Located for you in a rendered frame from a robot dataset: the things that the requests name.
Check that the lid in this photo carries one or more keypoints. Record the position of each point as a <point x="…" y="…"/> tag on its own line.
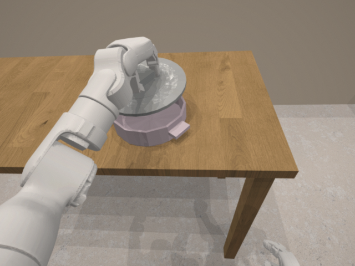
<point x="160" y="93"/>

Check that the table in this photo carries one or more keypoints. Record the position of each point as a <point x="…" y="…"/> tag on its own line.
<point x="234" y="129"/>

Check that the robot left hand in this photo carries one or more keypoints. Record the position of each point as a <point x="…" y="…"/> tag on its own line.
<point x="144" y="50"/>

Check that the robot right hand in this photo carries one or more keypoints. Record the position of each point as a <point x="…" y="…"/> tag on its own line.
<point x="285" y="258"/>

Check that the left robot forearm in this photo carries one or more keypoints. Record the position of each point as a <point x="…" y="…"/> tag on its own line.
<point x="86" y="124"/>

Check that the knob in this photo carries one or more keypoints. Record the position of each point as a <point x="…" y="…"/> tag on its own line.
<point x="145" y="74"/>

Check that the pot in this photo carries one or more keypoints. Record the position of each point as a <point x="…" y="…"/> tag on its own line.
<point x="154" y="129"/>

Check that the robot left upper arm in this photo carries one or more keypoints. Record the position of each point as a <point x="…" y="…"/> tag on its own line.
<point x="29" y="221"/>

